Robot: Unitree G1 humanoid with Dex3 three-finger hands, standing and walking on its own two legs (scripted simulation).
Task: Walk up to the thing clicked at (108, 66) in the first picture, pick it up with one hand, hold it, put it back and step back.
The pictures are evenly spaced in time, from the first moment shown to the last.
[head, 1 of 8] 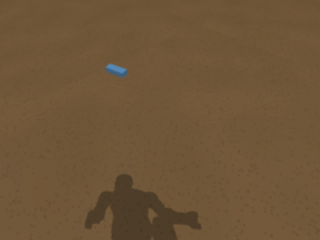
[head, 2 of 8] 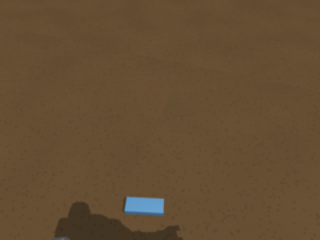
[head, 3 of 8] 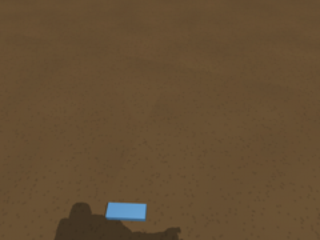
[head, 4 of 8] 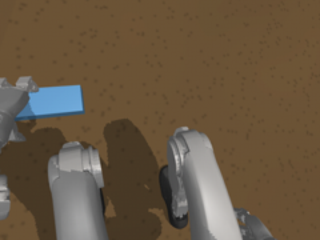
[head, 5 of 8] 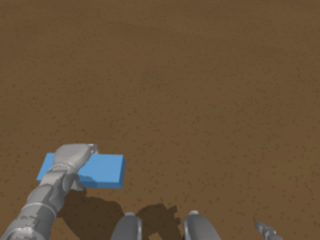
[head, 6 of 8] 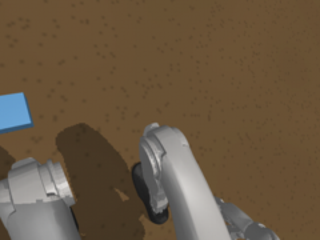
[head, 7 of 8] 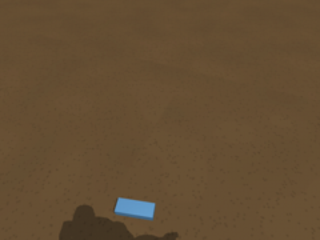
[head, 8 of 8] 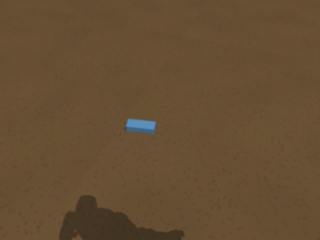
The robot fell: no
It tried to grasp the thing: yes
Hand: left
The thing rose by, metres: 0.69
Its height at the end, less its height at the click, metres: +0.00
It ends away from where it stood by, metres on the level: 0.01
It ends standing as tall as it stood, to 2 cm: yes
